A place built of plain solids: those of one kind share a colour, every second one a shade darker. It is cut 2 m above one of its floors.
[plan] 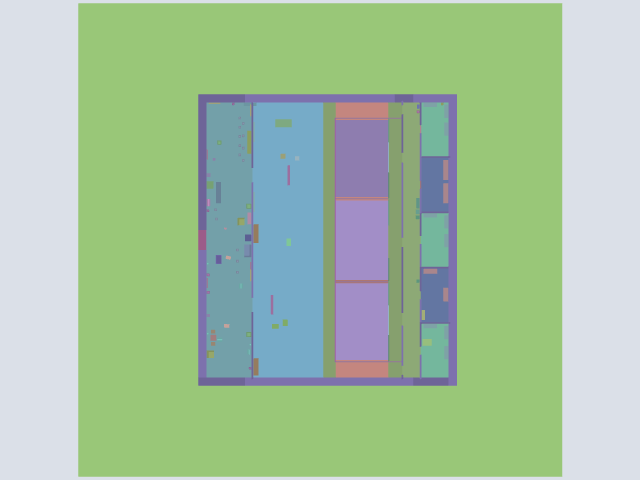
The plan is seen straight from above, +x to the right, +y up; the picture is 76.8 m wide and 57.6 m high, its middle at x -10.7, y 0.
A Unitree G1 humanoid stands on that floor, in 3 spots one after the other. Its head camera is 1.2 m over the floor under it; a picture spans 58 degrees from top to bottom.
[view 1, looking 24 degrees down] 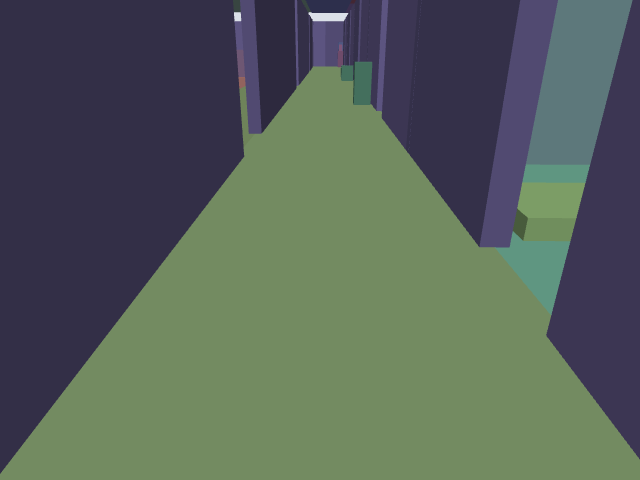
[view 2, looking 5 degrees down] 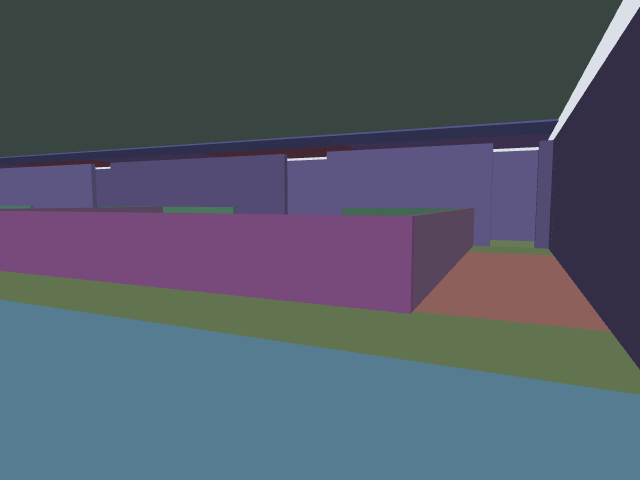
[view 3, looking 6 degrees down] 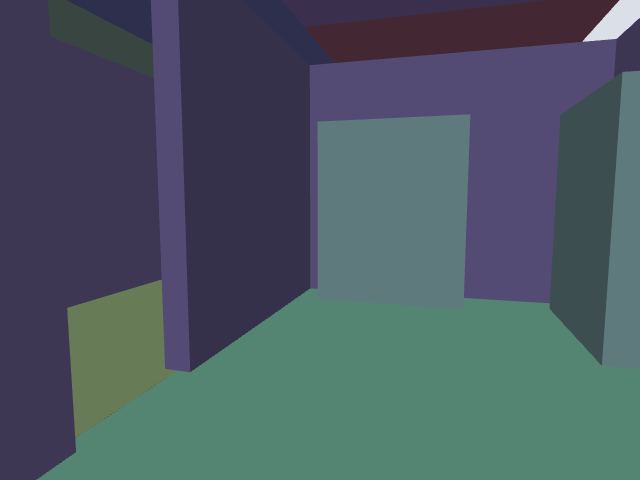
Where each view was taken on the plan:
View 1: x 0.28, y -15.40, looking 91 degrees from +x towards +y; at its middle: floor_back_corridor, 2.95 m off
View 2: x -13.51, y -15.63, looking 24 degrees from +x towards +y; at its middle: rail_far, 5.03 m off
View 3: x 3.10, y -2.00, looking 106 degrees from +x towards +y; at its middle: shelves_store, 4.91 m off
